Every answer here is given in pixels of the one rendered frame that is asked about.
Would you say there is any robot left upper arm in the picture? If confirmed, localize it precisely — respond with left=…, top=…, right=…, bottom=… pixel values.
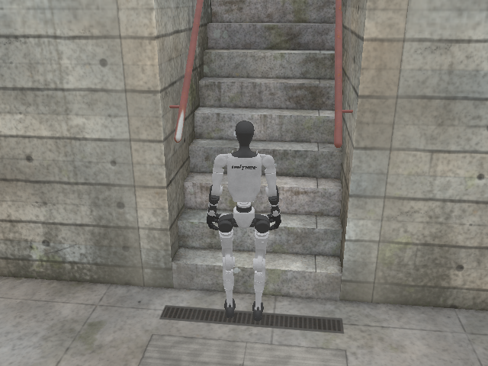
left=211, top=153, right=229, bottom=196

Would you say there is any robot right hand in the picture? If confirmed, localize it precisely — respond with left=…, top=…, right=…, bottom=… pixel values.
left=267, top=213, right=281, bottom=230

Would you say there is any robot left forearm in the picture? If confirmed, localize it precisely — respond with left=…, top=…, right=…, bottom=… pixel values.
left=207, top=185, right=220, bottom=216

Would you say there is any robot head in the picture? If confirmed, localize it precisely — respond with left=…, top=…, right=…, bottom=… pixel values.
left=231, top=120, right=258, bottom=158

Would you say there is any robot right upper arm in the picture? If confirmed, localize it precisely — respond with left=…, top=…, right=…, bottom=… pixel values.
left=260, top=154, right=277, bottom=197

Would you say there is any robot left hand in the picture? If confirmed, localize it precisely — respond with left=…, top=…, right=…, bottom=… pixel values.
left=207, top=213, right=220, bottom=230

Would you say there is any robot right forearm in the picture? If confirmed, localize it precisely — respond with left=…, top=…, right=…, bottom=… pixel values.
left=268, top=185, right=280, bottom=217

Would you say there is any left robot foot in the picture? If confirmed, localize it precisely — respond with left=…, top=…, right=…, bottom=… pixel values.
left=224, top=299, right=236, bottom=318

